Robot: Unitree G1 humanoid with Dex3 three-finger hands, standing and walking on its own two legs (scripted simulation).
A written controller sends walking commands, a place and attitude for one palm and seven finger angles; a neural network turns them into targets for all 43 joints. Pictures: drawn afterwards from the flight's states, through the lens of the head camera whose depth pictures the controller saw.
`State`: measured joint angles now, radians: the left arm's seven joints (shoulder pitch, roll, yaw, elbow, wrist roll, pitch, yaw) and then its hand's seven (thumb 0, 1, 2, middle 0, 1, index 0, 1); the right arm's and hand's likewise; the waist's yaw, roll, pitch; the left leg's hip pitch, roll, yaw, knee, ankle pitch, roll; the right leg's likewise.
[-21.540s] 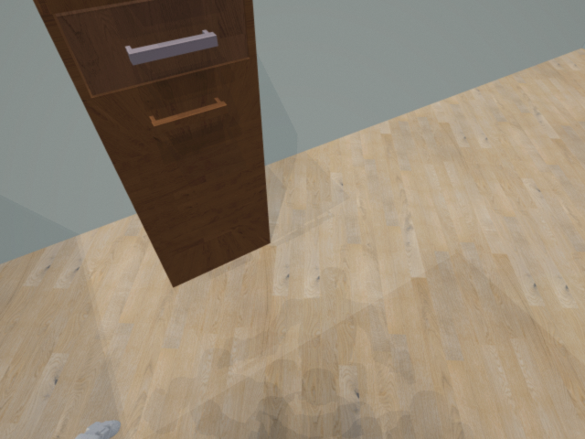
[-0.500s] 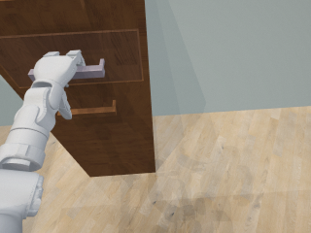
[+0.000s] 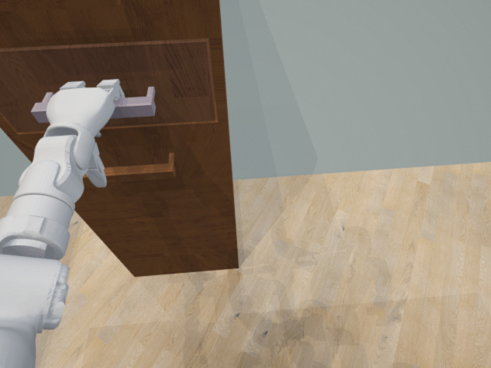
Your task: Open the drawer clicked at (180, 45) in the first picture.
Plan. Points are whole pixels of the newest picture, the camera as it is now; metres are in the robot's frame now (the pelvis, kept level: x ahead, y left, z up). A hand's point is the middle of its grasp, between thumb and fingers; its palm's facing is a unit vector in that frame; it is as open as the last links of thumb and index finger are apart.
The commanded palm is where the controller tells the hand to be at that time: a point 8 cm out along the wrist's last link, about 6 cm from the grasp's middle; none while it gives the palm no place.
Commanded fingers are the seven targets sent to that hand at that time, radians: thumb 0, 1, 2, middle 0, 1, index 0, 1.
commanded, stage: lower the fingers behind the handle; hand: left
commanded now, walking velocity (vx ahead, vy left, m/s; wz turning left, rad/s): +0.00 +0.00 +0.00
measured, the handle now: (98, 101) +0.52 +0.26 +0.15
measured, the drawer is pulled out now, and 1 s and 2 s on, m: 0.00 0.00 0.11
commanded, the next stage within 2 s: close the thumb around the handle in 0.22 s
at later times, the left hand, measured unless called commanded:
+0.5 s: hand (102, 133) +0.47 +0.25 +0.12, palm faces -0.01 -0.01 -1.00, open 13.0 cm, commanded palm +0.44 +0.26 +0.18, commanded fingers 0.00 0.06 0.54 -0.34 -1.26 -0.34 -1.26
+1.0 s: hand (100, 131) +0.47 +0.25 +0.12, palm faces -0.01 -0.02 -1.00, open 5.7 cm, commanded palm +0.44 +0.26 +0.18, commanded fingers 0.00 0.90 0.90 -0.40 -1.35 -0.40 -1.35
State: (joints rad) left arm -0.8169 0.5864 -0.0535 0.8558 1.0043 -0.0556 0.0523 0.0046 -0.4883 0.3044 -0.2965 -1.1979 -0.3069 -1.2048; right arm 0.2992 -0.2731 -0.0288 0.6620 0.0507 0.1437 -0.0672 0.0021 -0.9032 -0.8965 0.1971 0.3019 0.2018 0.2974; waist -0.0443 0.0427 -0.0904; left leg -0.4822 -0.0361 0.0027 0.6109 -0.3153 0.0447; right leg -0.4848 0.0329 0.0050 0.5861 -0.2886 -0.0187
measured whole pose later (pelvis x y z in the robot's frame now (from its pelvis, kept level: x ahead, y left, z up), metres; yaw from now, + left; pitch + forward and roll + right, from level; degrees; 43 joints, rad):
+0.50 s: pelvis +0.01 +0.00 +0.00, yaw +0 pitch +11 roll -1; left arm -0.76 0.58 -0.05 0.81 0.99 -0.05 0.04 0.00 -0.35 0.36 -0.30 -1.21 -0.32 -1.22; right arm 0.30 -0.26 -0.03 0.66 0.05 0.15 -0.06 0.00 -0.90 -0.90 0.20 0.30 0.20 0.30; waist -0.04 0.06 -0.10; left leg -0.46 -0.03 0.00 0.60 -0.33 0.04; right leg -0.46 0.04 0.01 0.57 -0.30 -0.02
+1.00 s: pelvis +0.01 +0.00 +0.00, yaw +0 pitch +11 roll -1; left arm -0.76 0.58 -0.04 0.79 0.99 -0.04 0.03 0.01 0.70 0.81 -0.36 -1.34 -0.38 -1.34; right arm 0.28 -0.27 -0.03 0.65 0.05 0.16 -0.07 0.00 -0.90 -0.90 0.20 0.30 0.20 0.30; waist -0.04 0.05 -0.10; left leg -0.46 -0.03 0.01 0.59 -0.33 0.05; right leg -0.46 0.04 0.01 0.57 -0.30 -0.02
